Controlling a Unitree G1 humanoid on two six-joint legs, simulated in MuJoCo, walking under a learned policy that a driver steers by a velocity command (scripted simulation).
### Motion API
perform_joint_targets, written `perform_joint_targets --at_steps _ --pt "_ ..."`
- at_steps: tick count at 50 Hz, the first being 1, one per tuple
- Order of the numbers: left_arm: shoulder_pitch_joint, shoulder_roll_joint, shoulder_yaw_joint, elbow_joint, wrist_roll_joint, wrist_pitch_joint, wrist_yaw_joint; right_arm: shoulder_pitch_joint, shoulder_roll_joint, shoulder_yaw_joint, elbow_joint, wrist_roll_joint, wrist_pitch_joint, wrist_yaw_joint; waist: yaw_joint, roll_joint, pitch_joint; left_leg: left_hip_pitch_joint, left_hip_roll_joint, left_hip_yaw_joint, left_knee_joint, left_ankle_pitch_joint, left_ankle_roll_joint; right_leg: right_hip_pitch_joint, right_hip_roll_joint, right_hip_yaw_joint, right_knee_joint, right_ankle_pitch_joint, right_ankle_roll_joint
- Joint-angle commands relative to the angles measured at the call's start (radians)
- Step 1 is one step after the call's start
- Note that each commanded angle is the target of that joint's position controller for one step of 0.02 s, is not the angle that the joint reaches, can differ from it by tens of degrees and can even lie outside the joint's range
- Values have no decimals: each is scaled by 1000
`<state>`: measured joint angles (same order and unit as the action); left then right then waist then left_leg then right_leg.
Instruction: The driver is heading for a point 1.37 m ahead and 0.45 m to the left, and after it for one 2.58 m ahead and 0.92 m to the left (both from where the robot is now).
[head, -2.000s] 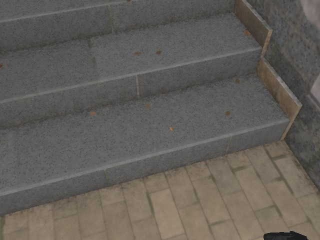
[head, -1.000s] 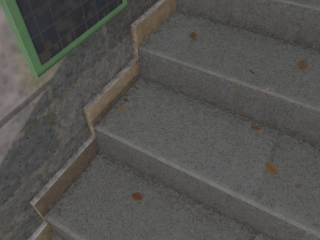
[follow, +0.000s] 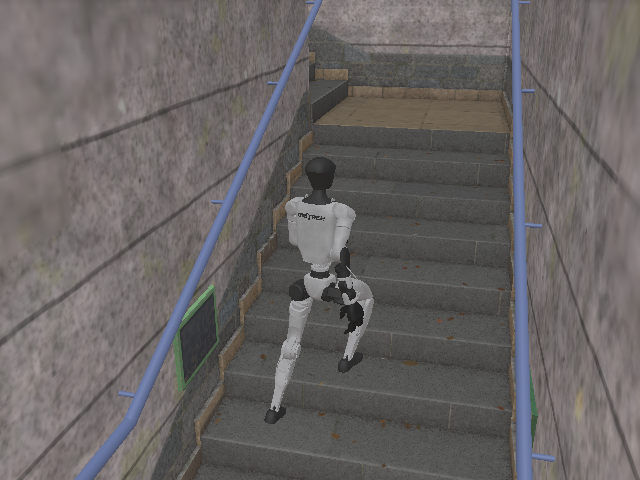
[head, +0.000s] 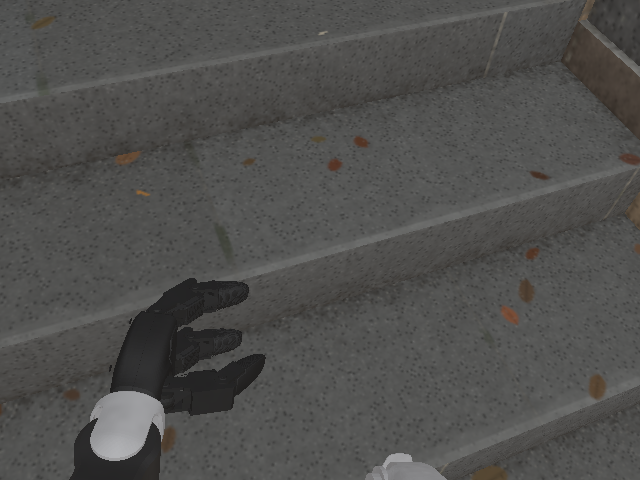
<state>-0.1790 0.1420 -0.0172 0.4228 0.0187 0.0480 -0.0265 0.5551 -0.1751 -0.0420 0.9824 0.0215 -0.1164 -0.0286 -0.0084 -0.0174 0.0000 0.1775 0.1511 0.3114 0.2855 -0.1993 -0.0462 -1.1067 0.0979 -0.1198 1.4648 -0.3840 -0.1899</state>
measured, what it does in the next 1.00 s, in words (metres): climbs, turning left: right foot 0.15 m higher, then left foot 0.16 m higher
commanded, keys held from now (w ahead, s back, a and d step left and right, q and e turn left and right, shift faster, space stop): w+e+shift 0.02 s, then w+q+shift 0.24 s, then q+shift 0.74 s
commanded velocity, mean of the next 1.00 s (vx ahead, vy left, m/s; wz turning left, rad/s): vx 0.49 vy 0.00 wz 0.49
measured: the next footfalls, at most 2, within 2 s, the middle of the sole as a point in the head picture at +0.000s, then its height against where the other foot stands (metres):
right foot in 0.02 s outside the picture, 0.15 m higher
left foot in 0.40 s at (255, 398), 0.16 m higher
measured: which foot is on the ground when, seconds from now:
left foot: down 0.00-0.02, up 0.04-0.38, down 0.40-0.72, up 0.74-1.00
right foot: up 0.00-0.00, down 0.02-0.38, up 0.40-0.70, down 0.72-1.00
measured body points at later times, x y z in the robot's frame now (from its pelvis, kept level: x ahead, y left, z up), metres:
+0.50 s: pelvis +0.47 +0.05 +0.27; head +0.49 +0.07 +0.71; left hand +0.57 +0.32 +0.14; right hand +0.50 -0.18 +0.13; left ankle +0.46 +0.11 -0.43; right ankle +0.39 -0.11 -0.18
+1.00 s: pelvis +0.70 +0.09 +0.44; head +0.68 +0.11 +0.89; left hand +0.65 +0.40 +0.33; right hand +1.04 +0.02 +0.42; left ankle +0.69 +0.22 -0.22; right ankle +0.81 -0.03 -0.28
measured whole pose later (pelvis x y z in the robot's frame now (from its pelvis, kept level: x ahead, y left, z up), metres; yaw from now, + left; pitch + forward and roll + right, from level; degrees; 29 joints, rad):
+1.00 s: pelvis +0.70 +0.09 +0.44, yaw +31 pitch +3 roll -4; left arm 0.20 0.30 0.08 0.81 0.04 -0.11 0.06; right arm 0.03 -0.31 -0.04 0.67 -0.02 -0.10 0.12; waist 0.08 -0.01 -0.10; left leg -0.70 0.09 0.00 1.10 -0.36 -0.05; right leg -0.33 -0.09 -0.21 0.48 -0.19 0.03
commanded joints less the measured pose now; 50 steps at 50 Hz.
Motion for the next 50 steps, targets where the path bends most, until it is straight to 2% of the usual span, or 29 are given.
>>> perform_joint_targets --at_steps 1,2,3,4,7,12,14,15,17,19,20,21,22,23,25,26,29,31,34,36,37,38,39,40,42,43,45,47,50 --pt "537 290 141 97 -5 -12 8 -280 -446 -125 -286 56 -33 20 345 217 -438 -208 79 -136 829 1756 136 998 148 27 -559 -22 -13" --pt "255 254 148 101 -72 -37 1 -228 -185 -79 -290 -20 -27 55 153 33 -221 -600 -87 -224 1272 211 126 974 74 359 -775 32 -85" --pt "222 336 146 109 -4 -31 -21 -203 -93 -51 -452 -46 -45 72 30 -209 -389 -907 -215 -349 1740 -33 71 1163 -156 896 -896 620 -189" --pt "381 323 151 192 17 -26 9 -305 -63 -32 -499 -70 -55 62 75 -73 -445 -1061 -205 -432 1927 -21 101 1228 -225 1053 -1099 168 -176" --pt "491 180 109 382 38 -94 56 -478 65 60 -584 -73 -27 26 32 76 -40 -1320 -125 -482 1950 -189 148 965 -245 834 -1094 257 -152" --pt "592 133 73 567 48 -161 42 -595 128 92 -606 -37 38 -9 -38 91 122 -1558 -179 -508 1989 -480 247 859 -313 358 -1223 470 -14" --pt "509 190 65 518 -3 -167 40 -685 51 94 -646 -47 35 -5 -70 150 166 -1304 -153 -307 1454 -424 194 677 -254 170 -1460 718 21" --pt "389 182 58 462 -20 -174 47 -547 18 86 -578 -54 43 6 -123 167 20 -835 -183 -173 1273 -295 180 489 -151 27 -1437 1145 35" --pt "403 395 119 406 -78 -238 48 -279 -47 46 -462 -18 31 10 -201 -12 -287 -231 -271 -88 1010 -1 120 561 -221 68 -1137 1910 16" --pt "339 405 149 336 -91 -226 51 -48 -160 -9 -336 -16 14 -3 -336 134 -444 -98 -239 -314 349 358 224 832 -95 56 -261 1466 171" --pt "529 283 108 455 125 -136 -122 376 -63 72 -210 -83 141 14 -303 88 -389 433 -23 -795 110 1186 324 272 -9 209 247 133 152" --pt "727 222 113 420 59 -111 -157 348 -300 -8 -190 -99 183 52 -137 66 -599 473 166 -1264 321 1909 463 152 109 509 548 203 115" --pt "556 311 143 319 -25 -131 -135 164 -310 -30 -206 -79 191 88 -162 11 -351 253 202 -1222 319 1717 377 -74 144 524 737 170 181" --pt "289 279 113 182 -16 -148 -85 48 -261 -46 -126 -39 163 109 -163 4 -201 118 131 -935 324 1331 295 -255 122 382 779 -23 133" --pt "279 91 18 138 69 -137 -7 32 10 49 62 -76 118 154 54 -49 -141 -64 65 -692 293 986 213 -390 -14 242 797 -19 43" --pt "299 65 3 130 27 -140 13 -168 66 63 19 -96 82 159 164 -25 -59 -421 -36 -532 196 756 151 -233 -66 163 618 -95 15" --pt "199 54 -37 11 -38 -144 12 -86 -79 24 5 -130 -4 94 104 106 -120 -741 -223 -515 73 390 169 67 -39 51 413 -154 113" --pt "-71 32 -58 -93 -45 -112 5 10 -129 10 18 -140 3 126 56 60 -111 -876 -221 -610 -40 588 179 270 -15 -60 89 -17 164" --pt "233 134 -7 -25 -18 -39 -12 -213 -312 -47 -188 -49 -73 137 270 242 -162 -1073 -146 -693 8 1494 155 945 66 -47 -192 226 223" --pt "824 298 73 189 -4 0 34 -445 -344 -88 -307 -27 -88 138 459 8 -328 -988 -147 -702 465 1497 36 1292 -14 165 -688 370 128" --pt "1048 278 73 311 47 -14 52 -245 -116 -46 -268 -16 -63 142 344 -328 -579 -1008 -354 -571 1163 -40 -44 1593 -385 466 -730 1225 -147" --pt "781 317 66 220 79 -51 22 74 -122 -37 -209 -37 -51 166 120 -262 -607 -1045 -334 -682 1606 -211 -5 1296 -622 1016 -970 1037 -357" --pt "406 315 81 168 23 -86 12 46 -160 -59 -187 -47 -28 167 24 -96 -233 -1139 -293 -600 1747 -98 -7 925 -571 1002 -1039 629 -319" --pt "231 152 39 194 -41 -119 -12 -92 -154 -57 -199 -57 -1 124 0 -25 -176 -1128 -234 -530 1754 -144 42 716 -521 721 -1029 389 -237" --pt "118 -72 -26 256 -46 -175 14 -151 -55 -9 -223 -109 38 55 -101 59 -193 -1014 -92 -505 1465 -255 90 619 -417 384 -1070 486 -82" --pt "113 -55 -12 277 -39 -190 43 -185 -60 -5 -246 -124 46 52 -117 64 -179 -943 -49 -472 1285 -261 51 618 -373 289 -1077 467 -20" --pt "178 115 65 318 -17 -198 106 -347 -47 18 -307 -61 38 88 -54 23 -203 -876 -44 -418 1181 -268 12 634 -318 161 -1120 382 41" --pt "165 282 127 287 -6 -190 109 -375 -53 35 -306 -32 40 158 -32 -8 -144 -642 -78 -258 800 -389 -41 570 -240 -30 -1210 232 80" --pt "11 317 145 187 52 -194 78 -281 -134 14 -266 -31 19 175 -97 -54 -96 -447 -81 -293 696 68 10 548 -365 -33 -1151 322 75"
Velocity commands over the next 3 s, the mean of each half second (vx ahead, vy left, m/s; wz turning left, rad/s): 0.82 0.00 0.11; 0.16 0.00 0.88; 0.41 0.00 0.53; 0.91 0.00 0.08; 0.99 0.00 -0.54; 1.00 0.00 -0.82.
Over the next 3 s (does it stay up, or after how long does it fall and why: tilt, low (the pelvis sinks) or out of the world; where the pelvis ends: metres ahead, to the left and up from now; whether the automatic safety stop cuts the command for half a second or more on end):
stays up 1.96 0.80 1.00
